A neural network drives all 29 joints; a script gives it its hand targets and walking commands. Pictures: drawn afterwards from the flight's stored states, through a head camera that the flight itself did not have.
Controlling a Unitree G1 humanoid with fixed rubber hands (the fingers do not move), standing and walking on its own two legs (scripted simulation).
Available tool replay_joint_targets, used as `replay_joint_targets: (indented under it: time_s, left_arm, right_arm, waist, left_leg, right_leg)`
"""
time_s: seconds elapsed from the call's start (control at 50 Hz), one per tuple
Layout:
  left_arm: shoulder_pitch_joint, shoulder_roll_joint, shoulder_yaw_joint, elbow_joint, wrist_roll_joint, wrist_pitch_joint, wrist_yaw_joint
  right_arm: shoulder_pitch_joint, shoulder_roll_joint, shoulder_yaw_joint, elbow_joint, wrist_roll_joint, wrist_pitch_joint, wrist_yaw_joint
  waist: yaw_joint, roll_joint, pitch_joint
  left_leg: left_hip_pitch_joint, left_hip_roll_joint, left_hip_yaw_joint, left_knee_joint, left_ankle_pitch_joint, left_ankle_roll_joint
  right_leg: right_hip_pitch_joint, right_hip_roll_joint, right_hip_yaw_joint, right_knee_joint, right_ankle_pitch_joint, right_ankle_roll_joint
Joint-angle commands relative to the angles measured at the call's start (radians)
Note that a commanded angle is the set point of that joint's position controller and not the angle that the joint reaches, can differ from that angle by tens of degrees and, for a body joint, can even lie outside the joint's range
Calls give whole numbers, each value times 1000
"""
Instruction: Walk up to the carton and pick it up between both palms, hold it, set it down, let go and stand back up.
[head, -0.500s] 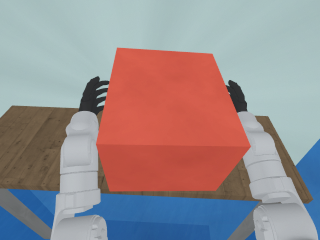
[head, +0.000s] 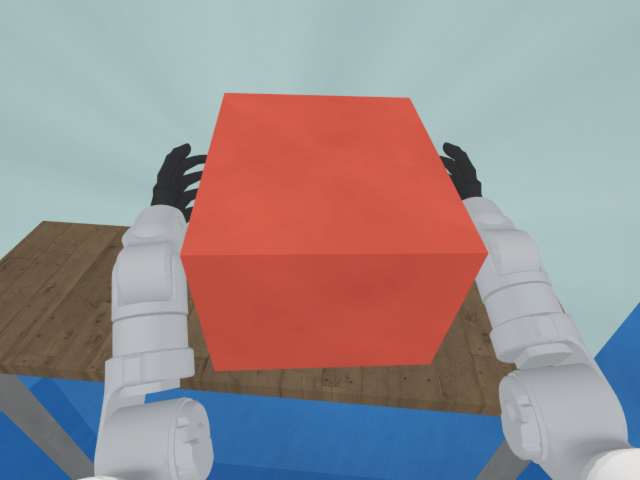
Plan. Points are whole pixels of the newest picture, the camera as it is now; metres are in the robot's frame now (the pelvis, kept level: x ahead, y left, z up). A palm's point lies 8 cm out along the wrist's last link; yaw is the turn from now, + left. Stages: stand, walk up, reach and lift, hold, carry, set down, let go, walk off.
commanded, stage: hold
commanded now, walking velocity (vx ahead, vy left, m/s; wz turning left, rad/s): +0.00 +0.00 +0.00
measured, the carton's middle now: (321, 221) +0.38 +0.00 +0.18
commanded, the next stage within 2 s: none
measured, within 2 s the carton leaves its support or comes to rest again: neither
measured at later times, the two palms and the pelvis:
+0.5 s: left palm (172, 203) +0.36 +0.18 +0.22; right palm (463, 205) +0.37 -0.18 +0.21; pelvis +0.00 +0.01 +0.00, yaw -1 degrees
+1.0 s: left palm (165, 201) +0.36 +0.19 +0.22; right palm (457, 197) +0.37 -0.17 +0.22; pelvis +0.00 +0.00 +0.00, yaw +1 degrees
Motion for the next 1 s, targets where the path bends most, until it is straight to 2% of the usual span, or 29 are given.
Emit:
replay_joint_targets:
  time_s: [0.0, 0.08, 0.14, 0.2, 0.28, 0.3, 0.34, 0.4, 0.46, 0.58, 0.64, 0.72, 0.76, 0.84, 0.9, 0.96, 0.98]
  left_arm:
    - [-640, -519, -445, -85, -102, -37, -160]
    - [-672, -549, -484, -125, -125, -39, -157]
    - [-665, -561, -503, -153, -131, -38, -146]
    - [-632, -565, -507, -170, -123, -30, -135]
    - [-585, -567, -503, -184, -109, -17, -123]
    - [-642, -571, -502, -227, -124, -26, -111]
    - [-649, -572, -519, -234, -133, -30, -91]
    - [-615, -560, -501, -197, -120, -23, -85]
    - [-568, -545, -470, -156, -100, -4, -99]
    - [-582, -505, -434, -144, -96, 3, -130]
    - [-632, -488, -439, -178, -116, -11, -140]
    - [-670, -493, -473, -186, -134, -27, -140]
    - [-684, -495, -482, -174, -134, -29, -138]
    - [-686, -490, -458, -136, -116, -27, -145]
    - [-667, -500, -455, -121, -113, -31, -146]
    - [-636, -509, -430, -71, -91, -29, -143]
    - [-639, -517, -438, -99, -99, -33, -143]
  right_arm:
    - [-717, 661, 310, -372, 87, -48, 87]
    - [-706, 639, 289, -370, 88, -44, 98]
    - [-691, 611, 284, -371, 97, -42, 112]
    - [-676, 580, 285, -372, 105, -42, 129]
    - [-674, 548, 298, -387, 119, -45, 149]
    - [-685, 546, 301, -385, 128, -59, 163]
    - [-704, 538, 312, -396, 136, -78, 179]
    - [-702, 544, 320, -387, 132, -80, 181]
    - [-709, 560, 335, -399, 132, -73, 166]
    - [-713, 607, 343, -409, 123, -51, 124]
    - [-729, 652, 355, -430, 128, -44, 105]
    - [-726, 669, 344, -431, 127, -44, 91]
    - [-717, 654, 327, -407, 121, -40, 90]
    - [-705, 639, 303, -338, 105, -32, 99]
    - [-726, 639, 309, -359, 107, -44, 103]
    - [-731, 614, 301, -326, 98, -50, 114]
    - [-733, 618, 308, -345, 103, -58, 117]
  waist:
    - [-32, -5, -248]
    - [-52, 52, -282]
    - [-53, 87, -312]
    - [-44, 99, -321]
    - [-23, 85, -311]
    - [-12, 100, -340]
    - [-2, 95, -356]
    - [13, 63, -317]
    - [23, 22, -305]
    - [15, -21, -295]
    - [9, -25, -347]
    - [-12, 15, -361]
    - [-23, 43, -341]
    - [-23, 50, -299]
    - [-12, 46, -327]
    - [0, 35, -286]
    - [-2, 30, -321]
  left_leg:
    - [-127, -69, 56, -64, 110, 3]
    - [-94, -63, 45, -43, 173, -30]
    - [-56, -55, 34, -25, 234, -54]
    - [-25, -44, 26, -15, 283, -68]
    - [-1, -30, 19, -9, 335, -74]
    - [12, -27, 25, -13, 352, -85]
    - [50, -25, 26, 6, 394, -90]
    - [40, -26, 34, 1, 370, -72]
    - [13, -38, 48, -1, 343, -49]
    - [-62, -61, 69, -25, 239, -14]
    - [-101, -73, 74, -31, 206, -2]
    - [-115, -75, 68, -34, 185, -12]
    - [-114, -75, 65, -38, 172, -23]
    - [-121, -67, 61, -57, 136, -27]
    - [-114, -66, 57, -50, 157, -28]
    - [-90, -55, 57, -49, 181, -32]
    - [-73, -54, 54, -41, 213, -36]
  right_leg:
    - [248, 23, 20, 15, 167, 37]
    - [228, 34, 13, 16, 146, 19]
    - [209, 46, 5, 16, 132, 9]
    - [191, 57, -3, 16, 118, 2]
    - [176, 70, -10, 14, 111, -5]
    - [144, 72, -29, 28, 107, -7]
    - [109, 78, -30, 24, 118, -8]
    - [116, 75, -20, 14, 117, -5]
    - [155, 68, -7, 9, 148, 3]
    - [219, 43, 15, 14, 199, 29]
    - [266, 29, 26, 32, 254, 48]
    - [274, 20, 28, 43, 274, 52]
    - [257, 20, 22, 37, 239, 45]
    - [239, 20, 15, 30, 167, 36]
    - [243, 25, 9, 32, 173, 37]
    - [215, 38, -3, 25, 144, 27]
    - [223, 43, -5, 28, 161, 26]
